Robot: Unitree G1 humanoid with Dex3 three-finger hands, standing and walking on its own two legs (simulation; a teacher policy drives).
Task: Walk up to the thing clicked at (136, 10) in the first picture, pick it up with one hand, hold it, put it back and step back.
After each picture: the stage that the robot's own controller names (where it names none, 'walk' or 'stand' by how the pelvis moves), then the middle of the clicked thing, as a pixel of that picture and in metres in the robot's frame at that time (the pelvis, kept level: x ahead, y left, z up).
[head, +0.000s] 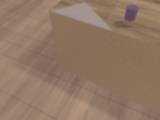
stand; (130, 16) +0.86 -0.23 -0.06
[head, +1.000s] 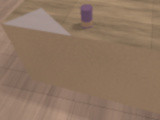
walk; (86, 16) +0.79 +0.07 -0.03
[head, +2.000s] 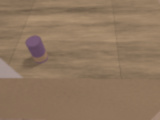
stand; (37, 50) +0.51 +0.26 -0.03
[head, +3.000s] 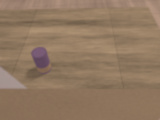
stand; (42, 60) +0.50 +0.23 -0.05
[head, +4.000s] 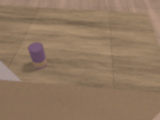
stand; (38, 56) +0.53 +0.26 -0.05
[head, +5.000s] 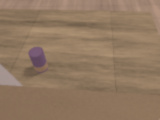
stand; (38, 60) +0.51 +0.25 -0.06
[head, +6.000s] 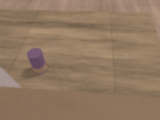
stand; (37, 61) +0.50 +0.26 -0.06
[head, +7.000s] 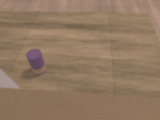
stand; (36, 62) +0.50 +0.26 -0.06
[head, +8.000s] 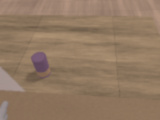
rise first; (41, 65) +0.49 +0.25 -0.06
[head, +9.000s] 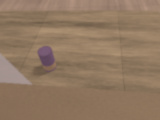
go down; (47, 59) +0.52 +0.24 -0.06
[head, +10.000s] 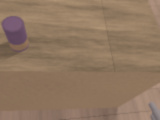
go down; (16, 35) +0.51 +0.22 +0.00
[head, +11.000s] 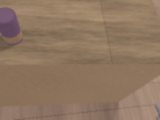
approach; (9, 27) +0.53 +0.23 +0.01
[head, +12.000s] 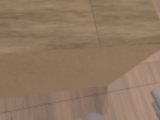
close in; out of the picture +0.54 +0.25 +0.05
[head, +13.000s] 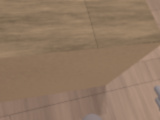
lift; out of the picture +0.55 +0.25 +0.05
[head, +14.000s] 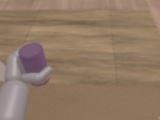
lift; (35, 65) +0.33 +0.17 +0.14
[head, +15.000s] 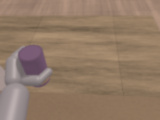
hold; (35, 67) +0.32 +0.18 +0.14
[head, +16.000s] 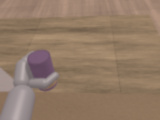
hold; (43, 71) +0.33 +0.15 +0.13
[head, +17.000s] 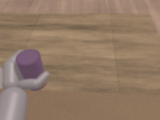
hold; (32, 70) +0.32 +0.19 +0.13
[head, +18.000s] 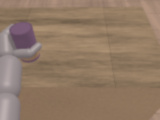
crouch; (26, 43) +0.42 +0.21 +0.14
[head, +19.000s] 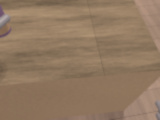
lower; out of the picture +0.52 +0.24 +0.14
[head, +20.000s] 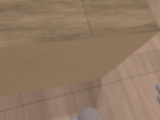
lower; out of the picture +0.57 +0.26 +0.07
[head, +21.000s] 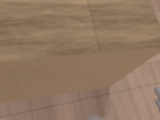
lower; out of the picture +0.54 +0.24 +0.04
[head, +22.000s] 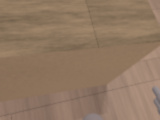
lower; out of the picture +0.55 +0.25 +0.05
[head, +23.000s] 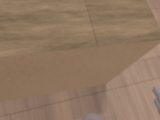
lower; out of the picture +0.55 +0.25 +0.05
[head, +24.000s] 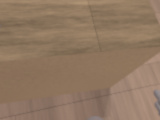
open; out of the picture +0.54 +0.25 +0.04
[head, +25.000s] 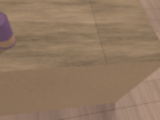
sink last; (1, 31) +0.53 +0.24 +0.02
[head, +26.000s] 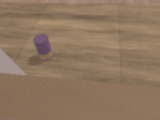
stand; (43, 48) +0.55 +0.26 -0.01
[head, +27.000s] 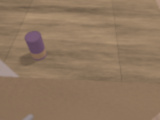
stand; (36, 46) +0.53 +0.24 -0.01
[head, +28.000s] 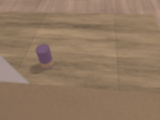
stand; (45, 57) +0.55 +0.25 -0.06
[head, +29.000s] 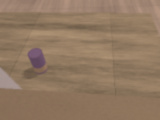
stand; (38, 61) +0.51 +0.26 -0.06
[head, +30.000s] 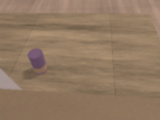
stand; (38, 61) +0.51 +0.26 -0.06
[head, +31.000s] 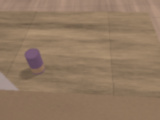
stand; (35, 61) +0.50 +0.27 -0.06
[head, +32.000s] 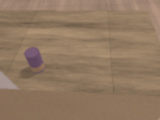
stand; (35, 60) +0.51 +0.27 -0.06
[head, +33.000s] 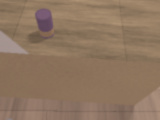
walk; (45, 24) +0.60 +0.19 -0.04
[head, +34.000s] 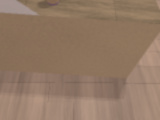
walk; out of the picture +0.87 +0.23 -0.05
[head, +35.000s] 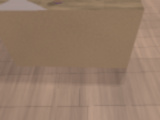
stand; out of the picture +1.16 +0.31 -0.04
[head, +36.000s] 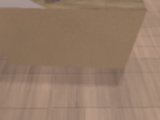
stand; out of the picture +1.12 +0.25 -0.05
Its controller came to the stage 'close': yes
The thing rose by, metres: 0.21
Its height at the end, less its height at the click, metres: +0.00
